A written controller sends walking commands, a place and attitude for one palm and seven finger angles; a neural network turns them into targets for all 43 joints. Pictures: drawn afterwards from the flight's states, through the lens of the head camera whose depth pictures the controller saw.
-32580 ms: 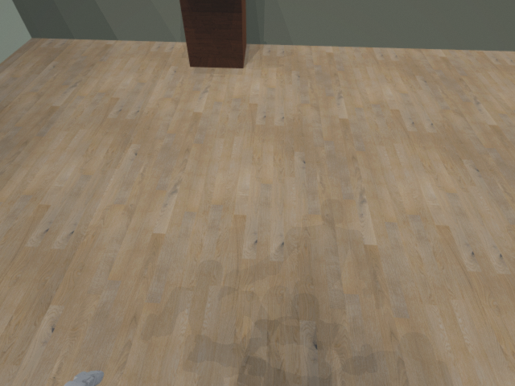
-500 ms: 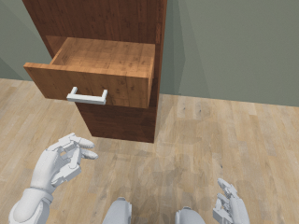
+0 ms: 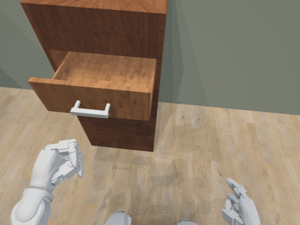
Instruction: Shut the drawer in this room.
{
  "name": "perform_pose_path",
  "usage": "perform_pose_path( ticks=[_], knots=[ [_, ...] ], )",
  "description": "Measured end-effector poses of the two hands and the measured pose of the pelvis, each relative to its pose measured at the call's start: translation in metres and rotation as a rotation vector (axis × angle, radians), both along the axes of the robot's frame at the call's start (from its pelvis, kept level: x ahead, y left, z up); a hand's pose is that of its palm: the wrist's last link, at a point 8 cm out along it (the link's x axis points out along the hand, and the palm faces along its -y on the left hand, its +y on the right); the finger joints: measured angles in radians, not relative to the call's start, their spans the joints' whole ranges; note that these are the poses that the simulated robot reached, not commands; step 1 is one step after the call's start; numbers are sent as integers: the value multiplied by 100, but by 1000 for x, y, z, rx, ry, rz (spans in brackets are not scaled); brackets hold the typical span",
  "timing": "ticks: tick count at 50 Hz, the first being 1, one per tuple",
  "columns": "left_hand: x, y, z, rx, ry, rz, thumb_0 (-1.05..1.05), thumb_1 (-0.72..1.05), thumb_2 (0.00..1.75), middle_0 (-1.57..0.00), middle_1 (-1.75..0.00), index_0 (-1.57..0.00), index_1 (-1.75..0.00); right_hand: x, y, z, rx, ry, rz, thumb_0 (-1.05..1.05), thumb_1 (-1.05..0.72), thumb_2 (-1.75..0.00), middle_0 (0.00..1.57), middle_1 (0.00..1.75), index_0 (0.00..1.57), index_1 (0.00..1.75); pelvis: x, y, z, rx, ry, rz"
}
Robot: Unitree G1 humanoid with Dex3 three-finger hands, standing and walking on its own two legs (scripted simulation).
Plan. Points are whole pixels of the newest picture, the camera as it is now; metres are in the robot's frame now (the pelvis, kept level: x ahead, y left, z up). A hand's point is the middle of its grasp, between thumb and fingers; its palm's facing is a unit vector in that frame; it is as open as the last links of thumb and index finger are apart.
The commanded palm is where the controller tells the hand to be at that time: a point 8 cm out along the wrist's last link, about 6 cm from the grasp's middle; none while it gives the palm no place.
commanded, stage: raise the hand and make a fist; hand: left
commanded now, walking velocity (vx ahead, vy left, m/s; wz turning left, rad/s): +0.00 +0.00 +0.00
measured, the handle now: (91, 108) +0.47 +0.22 -0.01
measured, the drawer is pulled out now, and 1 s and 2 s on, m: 0.17 0.17 0.17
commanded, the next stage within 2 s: bring the fist close to the handle in 0.66 s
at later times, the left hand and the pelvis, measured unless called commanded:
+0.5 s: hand (68, 153) +0.26 +0.21 +0.08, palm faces -0.04 -1.00 -0.05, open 3.3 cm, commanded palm +0.24 +0.26 +0.08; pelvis +0.01 -0.01 +0.01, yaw +0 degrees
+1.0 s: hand (73, 154) +0.27 +0.21 +0.06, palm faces -0.05 -1.00 -0.04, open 3.3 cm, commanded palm +0.26 +0.26 +0.06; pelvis +0.00 -0.01 +0.00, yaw +0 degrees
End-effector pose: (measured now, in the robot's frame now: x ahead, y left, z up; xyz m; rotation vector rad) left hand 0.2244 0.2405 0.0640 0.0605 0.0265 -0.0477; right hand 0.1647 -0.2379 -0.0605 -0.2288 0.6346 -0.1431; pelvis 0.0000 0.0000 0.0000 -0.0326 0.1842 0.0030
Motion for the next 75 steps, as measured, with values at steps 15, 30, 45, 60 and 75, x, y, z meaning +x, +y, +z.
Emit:
perform_pose_path(
  ticks=[15, 30, 45, 60, 75],
  knots=[
    [21, 15, 19, 4, 3, 4, 2, 90, 90, -139, -160, -139, -159, 12, 3, 0, 24, 34, 37, 1, -90, -90, 20, 30, 20, 30, 12, -6, 10, 2, -19, 9],
    [18, 25, 17, -5, 9, 17, 2, 91, 90, -140, -160, -140, -160, -10, -26, 2, -20, 84, -27, 1, -90, -90, 20, 29, 20, 30, 11, -11, 14, 10, -22, -2],
    [18, 21, 9, -16, 2, 10, 2, 90, 90, -140, -160, -140, -160, -6, -10, -1, 5, 49, 5, 1, -90, -90, 20, 29, 20, 30, 2, -9, 10, 10, -20, 2],
    [59, 15, -25, -25, -3, -28, 2, 90, 90, -140, -160, -140, -160, -32, -15, -29, -23, 146, -22, 1, -90, -90, 20, 30, 20, 30, -8, -6, -10, 5, 48, -9],
    [91, 18, -57, -26, 10, -18, 2, 90, 90, -140, -160, -140, -160, -57, -24, -61, -37, 270, -63, 1, -90, -90, 20, 30, 20, 30, -10, -4, -31, 5, 126, -22]
  ],
)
